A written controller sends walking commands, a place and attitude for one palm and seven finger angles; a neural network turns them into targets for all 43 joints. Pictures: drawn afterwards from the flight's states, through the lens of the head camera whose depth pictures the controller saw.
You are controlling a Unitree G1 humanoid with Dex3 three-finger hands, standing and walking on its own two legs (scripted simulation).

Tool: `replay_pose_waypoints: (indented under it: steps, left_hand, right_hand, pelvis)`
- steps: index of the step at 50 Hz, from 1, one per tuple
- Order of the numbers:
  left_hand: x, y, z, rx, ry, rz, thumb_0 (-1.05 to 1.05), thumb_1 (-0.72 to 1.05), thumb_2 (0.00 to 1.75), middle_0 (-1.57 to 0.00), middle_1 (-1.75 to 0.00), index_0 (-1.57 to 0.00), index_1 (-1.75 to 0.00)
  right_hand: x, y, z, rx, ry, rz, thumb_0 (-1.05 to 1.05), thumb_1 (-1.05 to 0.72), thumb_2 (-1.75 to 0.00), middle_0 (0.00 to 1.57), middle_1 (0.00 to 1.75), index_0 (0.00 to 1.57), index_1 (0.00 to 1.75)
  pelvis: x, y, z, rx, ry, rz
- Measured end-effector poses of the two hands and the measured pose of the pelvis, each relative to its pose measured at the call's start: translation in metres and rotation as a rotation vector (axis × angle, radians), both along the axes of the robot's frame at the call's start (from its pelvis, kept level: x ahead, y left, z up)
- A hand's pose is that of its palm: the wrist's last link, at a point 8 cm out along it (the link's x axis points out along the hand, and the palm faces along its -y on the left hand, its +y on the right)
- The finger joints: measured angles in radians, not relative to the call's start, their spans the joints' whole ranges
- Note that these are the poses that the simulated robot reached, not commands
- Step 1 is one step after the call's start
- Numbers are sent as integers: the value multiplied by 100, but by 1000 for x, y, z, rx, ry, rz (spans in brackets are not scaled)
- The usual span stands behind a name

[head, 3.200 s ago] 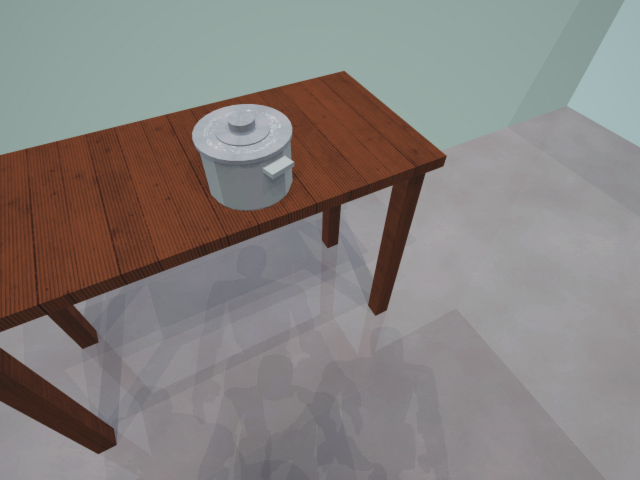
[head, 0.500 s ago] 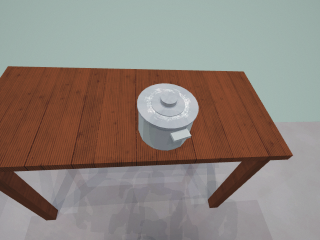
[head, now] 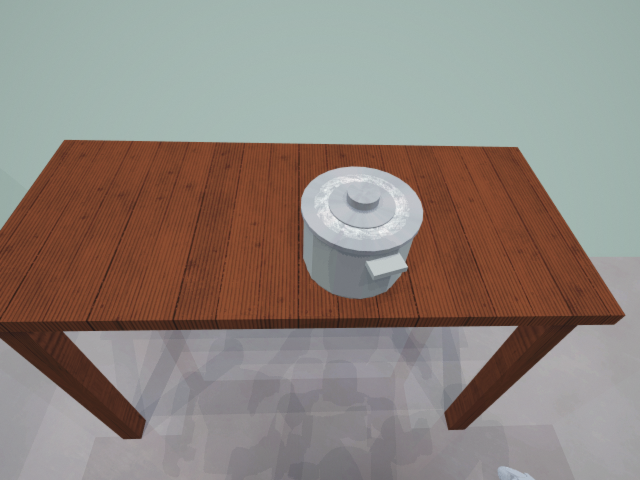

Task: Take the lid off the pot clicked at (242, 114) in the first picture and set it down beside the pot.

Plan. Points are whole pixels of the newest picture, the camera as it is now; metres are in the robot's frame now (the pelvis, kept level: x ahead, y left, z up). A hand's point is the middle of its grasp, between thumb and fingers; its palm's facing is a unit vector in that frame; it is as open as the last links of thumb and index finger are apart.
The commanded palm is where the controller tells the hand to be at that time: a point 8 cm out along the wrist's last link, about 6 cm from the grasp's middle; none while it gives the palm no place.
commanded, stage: come to a stop and stand still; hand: left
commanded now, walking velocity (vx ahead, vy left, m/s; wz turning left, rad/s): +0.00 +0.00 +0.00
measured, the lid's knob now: (363, 195) +0.48 -0.02 +0.10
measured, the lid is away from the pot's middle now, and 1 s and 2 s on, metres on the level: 0.00 0.00 0.00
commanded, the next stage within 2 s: look again from close up in 1.58 s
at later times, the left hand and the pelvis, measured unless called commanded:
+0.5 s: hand out of the picture +0.00 +0.23 -0.16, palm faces -0.01 -0.98 -0.18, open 7.4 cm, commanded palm none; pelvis -0.02 +0.06 +0.01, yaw -2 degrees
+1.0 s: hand out of the picture +0.00 +0.21 -0.16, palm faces +0.00 -0.99 -0.15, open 7.4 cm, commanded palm none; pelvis +0.02 +0.06 +0.02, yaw -2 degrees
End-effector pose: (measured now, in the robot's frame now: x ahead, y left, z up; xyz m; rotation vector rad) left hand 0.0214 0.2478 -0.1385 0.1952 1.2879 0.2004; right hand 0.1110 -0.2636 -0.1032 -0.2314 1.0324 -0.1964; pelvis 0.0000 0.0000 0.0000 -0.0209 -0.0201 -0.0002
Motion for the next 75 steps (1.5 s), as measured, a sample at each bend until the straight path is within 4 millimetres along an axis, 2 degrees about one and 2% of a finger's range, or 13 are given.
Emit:
replay_pose_waypoints:
  steps: [6, 12, 16, 24, 29, 33, 38, 48, 56, 64, 75]
  left_hand:
    - [-8, 32, 9, 33, -23, -6, 1, 91, 89, -20, -30, -20, -30]
    - [-26, 39, 20, 46, -34, -18, 1, 91, 89, -20, -30, -20, -30]
    - [-36, 36, 20, 6, 6, -31, 1, 91, 89, -20, -30, -20, -30]
    - [-26, 35, 11, -72, 32, -40, 1, 91, 89, -20, -30, -20, -30]
    - [-25, 35, 9, -85, 61, -38, 1, 91, 89, -20, -30, -20, -30]
    - [-25, 33, 9, -90, 80, -35, 0, 91, 89, -20, -30, -20, -30]
    - [-25, 30, 10, -95, 99, -31, 0, 91, 89, -20, -30, -20, -30]
    - [-22, 18, 9, -108, 142, -13, 0, 91, 89, -20, -30, -20, -30]
    - [-10, 8, 9, -110, 143, -8, 0, 91, 89, -20, -30, -20, -30]
    - [3, 2, 9, -102, 127, -15, 1, 92, 89, -20, -30, -20, -30]
    - [9, -4, 11, -95, 118, -17, 1, 92, 89, -20, -30, -20, -30]
  right_hand:
    - [-16, 49, -10, 73, -22, 40, 0, -91, -90, 20, 30, 20, 30]
    - [-45, 84, -28, 165, 43, 31, 0, -91, -90, 21, 30, 20, 30]
    - [-69, 82, -23, 138, 77, -26, -2, -95, -90, 21, 30, 20, 30]
    - [-138, 86, -18, 76, 281, -84, -1, -93, -90, 20, 30, 20, 30]
    - [-155, 96, -18, 81, 343, -111, 0, -92, -90, 20, 30, 20, 30]
    - [-151, 107, -19, 105, 348, -115, 0, -91, -90, 20, 30, 20, 30]
    - [-134, 119, -21, 135, 331, -102, 1, -91, -90, 20, 30, 20, 30]
    - [-108, 107, -19, 112, 324, -94, 2, -93, -90, 21, 30, 20, 30]
    - [-92, 96, -19, 100, 318, -86, 1, -93, -90, 20, 30, 20, 30]
    - [-86, 88, -18, 100, 324, -87, 1, -93, -90, 20, 30, 20, 30]
    - [-92, 86, -19, 119, 356, -90, 1, -92, -90, 20, 30, 20, 30]
  pelvis:
    - [-13, 20, -1, 21, -29, -25]
    - [-25, 32, 1, 31, -12, -29]
    - [-26, 43, 7, 19, 5, -19]
    - [-21, 61, 14, 12, 20, -31]
    - [-16, 65, 16, 17, 15, -34]
    - [-10, 66, 17, 13, 8, -35]
    - [-2, 66, 19, 13, 14, -34]
    - [17, 61, 20, 16, 23, -33]
    - [29, 53, 20, 17, 18, -31]
    - [36, 44, 21, 16, 14, -30]
    - [40, 35, 22, 17, 14, -27]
